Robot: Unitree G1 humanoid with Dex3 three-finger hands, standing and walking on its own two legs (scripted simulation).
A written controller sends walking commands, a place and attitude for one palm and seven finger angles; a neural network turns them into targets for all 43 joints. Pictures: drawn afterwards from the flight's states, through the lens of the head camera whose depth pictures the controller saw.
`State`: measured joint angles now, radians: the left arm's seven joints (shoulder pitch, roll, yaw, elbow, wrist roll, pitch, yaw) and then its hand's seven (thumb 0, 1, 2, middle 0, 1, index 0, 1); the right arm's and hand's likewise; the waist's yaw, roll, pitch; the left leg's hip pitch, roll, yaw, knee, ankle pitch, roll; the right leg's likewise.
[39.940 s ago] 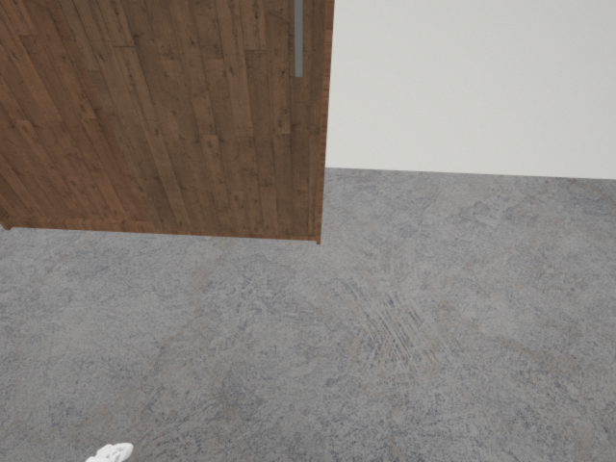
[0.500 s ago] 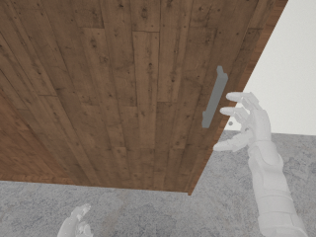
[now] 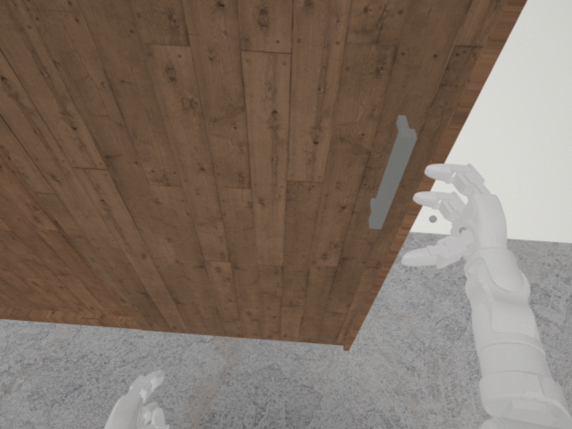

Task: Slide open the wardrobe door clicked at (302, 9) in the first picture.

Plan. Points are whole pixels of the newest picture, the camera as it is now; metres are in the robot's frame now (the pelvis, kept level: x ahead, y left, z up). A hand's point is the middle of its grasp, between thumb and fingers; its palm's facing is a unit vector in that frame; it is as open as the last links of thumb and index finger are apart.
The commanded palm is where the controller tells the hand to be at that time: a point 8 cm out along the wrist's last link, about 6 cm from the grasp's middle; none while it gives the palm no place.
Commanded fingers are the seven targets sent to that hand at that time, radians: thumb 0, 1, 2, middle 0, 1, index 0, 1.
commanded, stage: move the hooked fingers beside the handle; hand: right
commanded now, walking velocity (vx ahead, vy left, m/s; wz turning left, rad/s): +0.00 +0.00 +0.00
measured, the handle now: (387, 176) +0.46 -0.12 +0.11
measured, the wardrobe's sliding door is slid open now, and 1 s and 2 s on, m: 0.00 0.00 0.00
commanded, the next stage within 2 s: feel for the door with the fingertips in 0.94 s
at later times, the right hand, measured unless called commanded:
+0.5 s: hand (438, 218) +0.38 -0.18 +0.11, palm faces -0.01 +1.00 +0.00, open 14.0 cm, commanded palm +0.35 -0.23 +0.11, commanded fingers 0.00 0.50 -0.30 0.30 1.20 0.30 1.20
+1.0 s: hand (442, 225) +0.38 -0.18 +0.10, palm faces +0.00 +1.00 +0.00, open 14.0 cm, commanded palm +0.35 -0.23 +0.11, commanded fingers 0.00 0.50 -0.30 0.30 1.20 0.30 1.20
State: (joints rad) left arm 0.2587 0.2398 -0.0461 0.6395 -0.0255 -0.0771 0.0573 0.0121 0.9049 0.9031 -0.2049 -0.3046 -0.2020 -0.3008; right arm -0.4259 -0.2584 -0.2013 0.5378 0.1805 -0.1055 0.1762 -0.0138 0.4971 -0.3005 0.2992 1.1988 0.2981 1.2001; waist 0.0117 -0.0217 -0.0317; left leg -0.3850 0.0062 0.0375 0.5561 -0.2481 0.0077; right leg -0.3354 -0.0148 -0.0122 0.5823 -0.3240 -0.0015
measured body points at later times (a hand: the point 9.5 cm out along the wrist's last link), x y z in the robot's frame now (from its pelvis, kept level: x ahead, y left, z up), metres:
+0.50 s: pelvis +0.01 +0.00 +0.00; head +0.03 +0.00 +0.45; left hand +0.14 +0.24 -0.10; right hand +0.38 -0.23 +0.11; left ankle +0.02 +0.12 -0.73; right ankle -0.02 -0.12 -0.73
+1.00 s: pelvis +0.00 +0.00 +0.00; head +0.03 +0.00 +0.45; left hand +0.14 +0.24 -0.10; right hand +0.37 -0.24 +0.11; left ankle +0.02 +0.12 -0.73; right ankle -0.02 -0.12 -0.73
